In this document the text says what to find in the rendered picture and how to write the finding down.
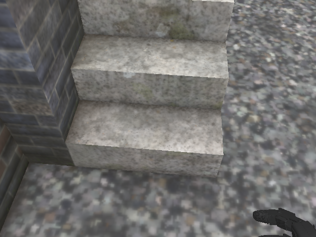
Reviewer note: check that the stairs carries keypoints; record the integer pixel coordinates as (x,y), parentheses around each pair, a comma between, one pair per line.
(151,77)

